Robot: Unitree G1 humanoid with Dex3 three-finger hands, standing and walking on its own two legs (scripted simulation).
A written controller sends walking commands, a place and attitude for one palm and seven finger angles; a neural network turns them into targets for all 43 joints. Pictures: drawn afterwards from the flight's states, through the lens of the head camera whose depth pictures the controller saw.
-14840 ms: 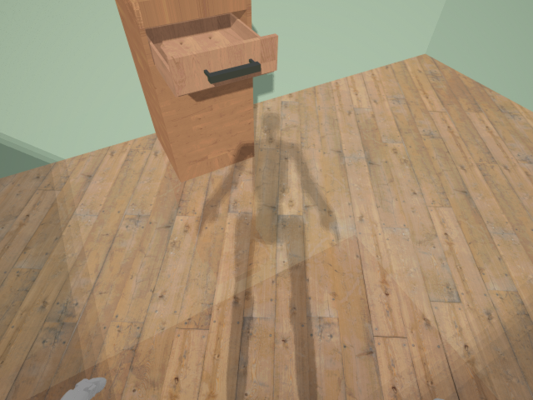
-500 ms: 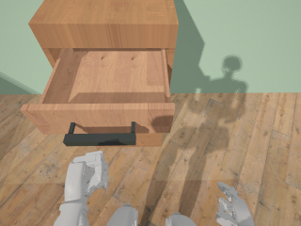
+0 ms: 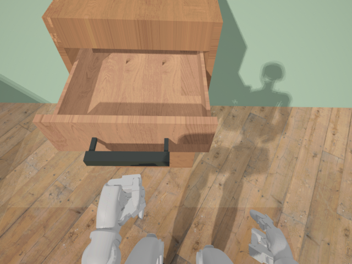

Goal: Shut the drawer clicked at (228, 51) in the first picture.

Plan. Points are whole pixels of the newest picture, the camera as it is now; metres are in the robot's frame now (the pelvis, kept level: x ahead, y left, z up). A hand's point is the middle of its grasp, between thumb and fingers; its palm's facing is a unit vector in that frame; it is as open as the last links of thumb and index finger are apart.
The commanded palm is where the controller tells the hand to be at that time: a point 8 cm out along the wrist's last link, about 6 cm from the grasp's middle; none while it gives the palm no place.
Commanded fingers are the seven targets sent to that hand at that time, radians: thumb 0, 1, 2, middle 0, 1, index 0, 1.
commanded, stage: push the drawer shut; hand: left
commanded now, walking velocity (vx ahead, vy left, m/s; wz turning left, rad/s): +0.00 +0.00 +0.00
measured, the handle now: (129, 150) +0.36 +0.13 +0.04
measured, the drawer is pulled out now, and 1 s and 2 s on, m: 0.25 0.20 0.06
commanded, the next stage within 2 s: none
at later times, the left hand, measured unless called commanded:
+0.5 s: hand (144, 183) +0.28 +0.08 +0.03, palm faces +0.01 -1.00 -0.02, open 3.3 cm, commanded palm +0.27 +0.14 +0.04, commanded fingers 0.00 0.90 0.90 -1.40 -1.60 -1.40 -1.60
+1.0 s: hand (145, 164) +0.33 +0.09 +0.03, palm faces +0.01 -1.00 -0.05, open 3.2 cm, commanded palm +0.34 +0.14 +0.04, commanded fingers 0.00 0.90 0.90 -1.40 -1.60 -1.40 -1.60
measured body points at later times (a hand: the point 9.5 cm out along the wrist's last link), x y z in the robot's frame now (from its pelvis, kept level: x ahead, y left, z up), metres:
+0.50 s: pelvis +0.00 -0.01 +0.00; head +0.08 +0.00 +0.45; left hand +0.28 +0.14 +0.03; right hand +0.16 -0.23 -0.09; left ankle +0.04 +0.07 -0.64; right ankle -0.01 -0.10 -0.64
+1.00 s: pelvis -0.02 -0.02 +0.00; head +0.06 -0.01 +0.44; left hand +0.32 +0.14 +0.03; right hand +0.13 -0.26 -0.11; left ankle +0.04 +0.07 -0.64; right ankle -0.01 -0.10 -0.64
